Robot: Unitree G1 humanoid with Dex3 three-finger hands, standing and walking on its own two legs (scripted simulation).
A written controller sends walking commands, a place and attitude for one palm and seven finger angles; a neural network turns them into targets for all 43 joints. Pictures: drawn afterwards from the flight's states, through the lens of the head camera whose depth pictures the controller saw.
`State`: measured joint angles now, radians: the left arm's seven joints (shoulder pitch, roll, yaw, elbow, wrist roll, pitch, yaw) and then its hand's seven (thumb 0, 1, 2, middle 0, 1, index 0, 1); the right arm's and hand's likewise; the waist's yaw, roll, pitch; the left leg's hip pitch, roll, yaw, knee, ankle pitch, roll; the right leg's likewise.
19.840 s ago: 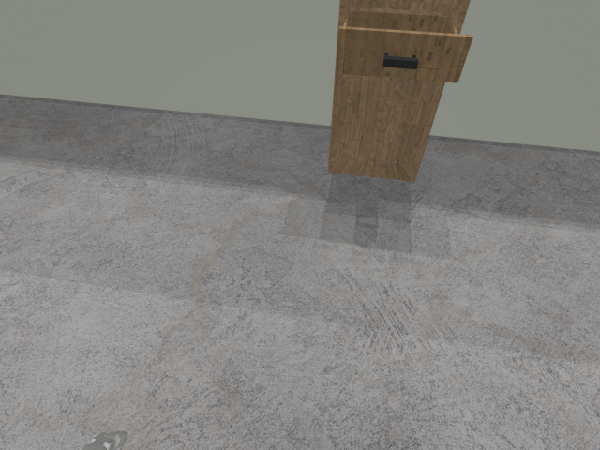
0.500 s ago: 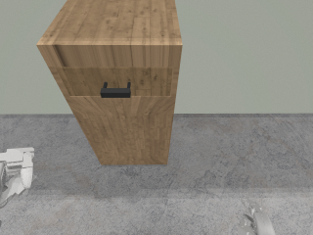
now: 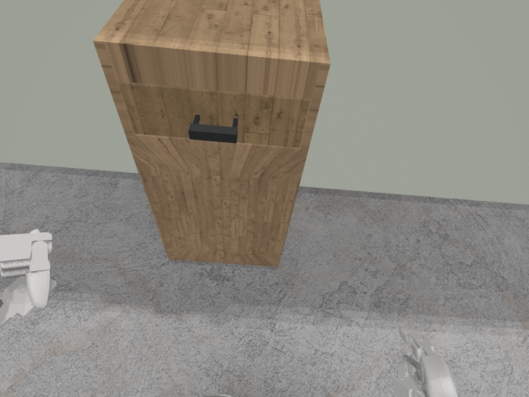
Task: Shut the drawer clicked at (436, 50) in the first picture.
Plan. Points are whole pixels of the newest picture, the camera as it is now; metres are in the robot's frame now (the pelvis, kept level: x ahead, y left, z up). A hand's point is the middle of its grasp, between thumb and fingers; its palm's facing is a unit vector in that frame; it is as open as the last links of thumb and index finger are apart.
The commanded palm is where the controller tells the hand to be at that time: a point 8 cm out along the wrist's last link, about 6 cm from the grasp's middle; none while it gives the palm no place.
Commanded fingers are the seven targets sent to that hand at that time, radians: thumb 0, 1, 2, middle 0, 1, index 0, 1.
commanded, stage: step back with the hand held close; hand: left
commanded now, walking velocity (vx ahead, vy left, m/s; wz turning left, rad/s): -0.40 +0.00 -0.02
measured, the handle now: (214, 127) +0.65 +0.15 -0.01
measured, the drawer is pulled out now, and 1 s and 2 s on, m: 0.00 0.00 0.00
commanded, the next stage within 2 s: stop stepping back and stand still in 0.38 s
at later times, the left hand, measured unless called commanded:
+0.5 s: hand out of the picture +0.06 +0.17 +0.20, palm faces +0.13 -0.77 -0.63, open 3.2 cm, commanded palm +0.00 +0.23 +0.18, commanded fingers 0.00 0.90 0.90 -1.40 -1.60 -1.40 -1.60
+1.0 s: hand out of the picture +0.00 +0.21 +0.19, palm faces +0.36 -0.76 -0.54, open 3.2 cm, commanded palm -0.07 +0.25 +0.18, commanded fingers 0.00 0.90 0.90 -1.40 -1.60 -1.40 -1.60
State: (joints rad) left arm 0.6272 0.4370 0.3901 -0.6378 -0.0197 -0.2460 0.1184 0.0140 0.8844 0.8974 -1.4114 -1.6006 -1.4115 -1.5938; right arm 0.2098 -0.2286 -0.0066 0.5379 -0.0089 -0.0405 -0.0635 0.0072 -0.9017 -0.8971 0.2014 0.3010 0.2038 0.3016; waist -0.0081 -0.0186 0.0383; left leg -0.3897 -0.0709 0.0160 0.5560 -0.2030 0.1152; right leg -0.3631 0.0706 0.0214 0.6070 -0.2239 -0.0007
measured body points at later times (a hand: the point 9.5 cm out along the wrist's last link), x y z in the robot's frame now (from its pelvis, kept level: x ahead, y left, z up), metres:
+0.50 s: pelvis -0.14 -0.04 +0.00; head -0.09 -0.03 +0.45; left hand +0.05 +0.21 +0.23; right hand +0.03 -0.28 -0.08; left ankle +0.01 +0.05 -0.70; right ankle -0.21 -0.13 -0.73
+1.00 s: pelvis -0.20 -0.03 -0.01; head -0.19 -0.03 +0.44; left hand -0.03 +0.25 +0.22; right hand -0.03 -0.25 -0.08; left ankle -0.24 +0.11 -0.72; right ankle -0.17 -0.11 -0.73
